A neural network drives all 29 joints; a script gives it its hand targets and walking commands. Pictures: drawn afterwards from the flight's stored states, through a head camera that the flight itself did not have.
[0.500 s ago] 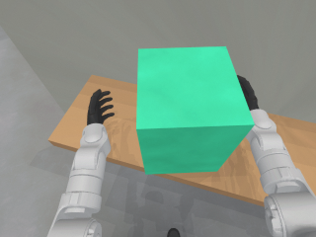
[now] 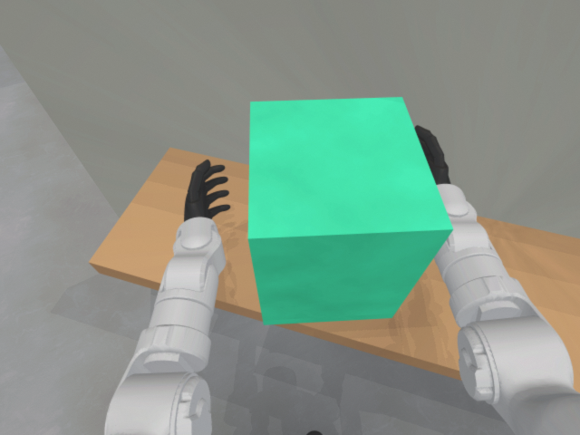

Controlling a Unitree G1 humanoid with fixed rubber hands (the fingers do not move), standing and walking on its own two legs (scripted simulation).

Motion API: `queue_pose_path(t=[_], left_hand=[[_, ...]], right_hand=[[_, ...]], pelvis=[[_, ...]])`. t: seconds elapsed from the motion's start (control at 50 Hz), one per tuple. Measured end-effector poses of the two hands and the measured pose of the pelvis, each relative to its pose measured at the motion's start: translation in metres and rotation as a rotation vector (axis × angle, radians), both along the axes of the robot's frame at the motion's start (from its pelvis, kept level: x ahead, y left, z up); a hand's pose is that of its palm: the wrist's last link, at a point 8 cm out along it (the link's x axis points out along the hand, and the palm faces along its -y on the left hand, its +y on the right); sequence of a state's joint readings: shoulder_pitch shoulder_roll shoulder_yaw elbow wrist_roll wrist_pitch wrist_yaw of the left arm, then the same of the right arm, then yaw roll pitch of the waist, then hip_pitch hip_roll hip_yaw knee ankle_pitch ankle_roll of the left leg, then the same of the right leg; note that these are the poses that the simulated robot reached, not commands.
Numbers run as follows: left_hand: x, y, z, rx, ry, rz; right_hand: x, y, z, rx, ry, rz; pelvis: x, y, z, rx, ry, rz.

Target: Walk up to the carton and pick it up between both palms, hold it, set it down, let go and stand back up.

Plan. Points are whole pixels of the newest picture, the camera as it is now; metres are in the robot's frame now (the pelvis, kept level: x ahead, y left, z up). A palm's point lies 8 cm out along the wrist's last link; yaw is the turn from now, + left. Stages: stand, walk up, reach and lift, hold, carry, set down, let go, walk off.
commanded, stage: reach and lift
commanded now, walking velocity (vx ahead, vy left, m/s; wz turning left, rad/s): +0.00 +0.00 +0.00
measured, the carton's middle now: (327, 219) +0.40 -0.03 +0.06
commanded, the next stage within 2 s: none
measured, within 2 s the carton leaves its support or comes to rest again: leaves its support in 1.50 s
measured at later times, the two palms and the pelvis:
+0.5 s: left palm (213, 197) +0.40 +0.13 +0.09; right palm (421, 182) +0.44 -0.16 +0.09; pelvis +0.00 -0.01 +0.00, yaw +0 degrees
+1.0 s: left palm (211, 205) +0.40 +0.14 +0.08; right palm (419, 186) +0.44 -0.16 +0.09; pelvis +0.00 -0.02 +0.00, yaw +1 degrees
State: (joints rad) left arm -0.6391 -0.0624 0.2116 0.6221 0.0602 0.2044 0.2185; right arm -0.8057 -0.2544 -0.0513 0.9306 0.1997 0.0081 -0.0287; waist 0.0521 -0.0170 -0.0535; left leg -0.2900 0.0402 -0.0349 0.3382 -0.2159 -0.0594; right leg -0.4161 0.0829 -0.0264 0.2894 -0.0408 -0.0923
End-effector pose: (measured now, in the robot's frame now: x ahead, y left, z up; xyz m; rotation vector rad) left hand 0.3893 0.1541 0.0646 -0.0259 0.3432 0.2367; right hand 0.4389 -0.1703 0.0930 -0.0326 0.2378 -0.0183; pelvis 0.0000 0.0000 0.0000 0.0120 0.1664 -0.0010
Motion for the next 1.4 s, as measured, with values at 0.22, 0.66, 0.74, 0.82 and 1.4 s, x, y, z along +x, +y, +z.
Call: queue_pose_path(t=[0.22,0.66,0.74,0.82,1.4], left_hand=[[0.008,-0.009,0.026,0.047,-0.07,-0.004],[0.006,-0.02,0.014,0.008,-0.045,0.015],[0.006,-0.02,0.016,0.034,-0.045,0.01],[0.007,-0.017,0.017,0.034,-0.043,0.019],[-0.003,-0.013,0.023,0.054,-0.094,-0.011]], right_hand=[[0.003,0.004,-0.006,0.025,0.0,-0.009],[-0.002,0.012,-0.003,0.02,-0.004,-0.014],[-0.002,0.013,-0.005,0.029,0.002,-0.012],[-0.001,0.014,-0.006,0.035,0.0,-0.016],[-0.01,0.021,0.003,-0.046,-0.054,0.04]], pelvis=[[0.002,0.008,0.0,-0.003,0.033,-0.015],[-0.004,-0.014,-0.001,0.008,0.007,0.008],[-0.005,-0.015,-0.001,0.011,0.002,0.01],[-0.006,-0.016,-0.001,0.015,0.001,0.011],[0.007,-0.005,0.004,0.008,-0.057,0.051]])
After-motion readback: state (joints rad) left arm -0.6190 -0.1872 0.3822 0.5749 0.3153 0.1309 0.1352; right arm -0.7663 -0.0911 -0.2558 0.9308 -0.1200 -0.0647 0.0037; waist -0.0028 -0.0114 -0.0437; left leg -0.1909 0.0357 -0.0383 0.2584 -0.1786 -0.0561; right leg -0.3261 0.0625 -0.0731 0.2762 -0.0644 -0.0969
